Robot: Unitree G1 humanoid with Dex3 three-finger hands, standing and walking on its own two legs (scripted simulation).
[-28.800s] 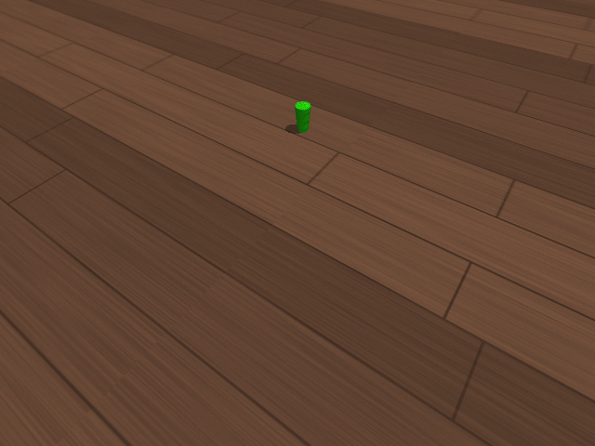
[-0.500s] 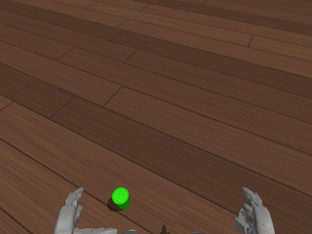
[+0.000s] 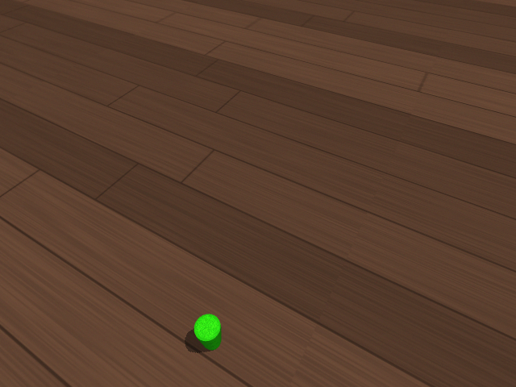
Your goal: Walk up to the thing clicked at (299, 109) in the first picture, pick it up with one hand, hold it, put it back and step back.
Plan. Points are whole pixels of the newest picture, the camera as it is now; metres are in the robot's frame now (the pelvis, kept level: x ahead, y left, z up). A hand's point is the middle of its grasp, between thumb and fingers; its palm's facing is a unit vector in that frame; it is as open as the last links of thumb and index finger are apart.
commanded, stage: stand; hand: left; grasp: from the side
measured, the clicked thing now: (210, 334) +0.40 +0.20 -0.69
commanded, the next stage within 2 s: step back in 1.78 s
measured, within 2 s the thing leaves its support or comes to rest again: neither
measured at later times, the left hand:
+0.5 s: hand out of the picture +0.04 +0.24 -0.14, palm faces -0.01 -0.94 -0.35, open 7.4 cm
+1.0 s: hand out of the picture +0.07 +0.23 -0.14, palm faces -0.03 -0.94 -0.34, open 7.4 cm
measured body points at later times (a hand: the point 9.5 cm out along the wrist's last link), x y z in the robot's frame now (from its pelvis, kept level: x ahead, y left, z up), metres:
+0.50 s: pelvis -0.01 -0.01 +0.02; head -0.02 -0.01 +0.47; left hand +0.04 +0.29 -0.12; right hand +0.06 -0.30 -0.13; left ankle +0.02 +0.11 -0.73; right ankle +0.01 -0.15 -0.73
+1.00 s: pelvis +0.01 -0.01 +0.02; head +0.02 -0.02 +0.47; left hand +0.08 +0.28 -0.12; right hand +0.07 -0.30 -0.12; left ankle +0.02 +0.11 -0.73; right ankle +0.01 -0.15 -0.73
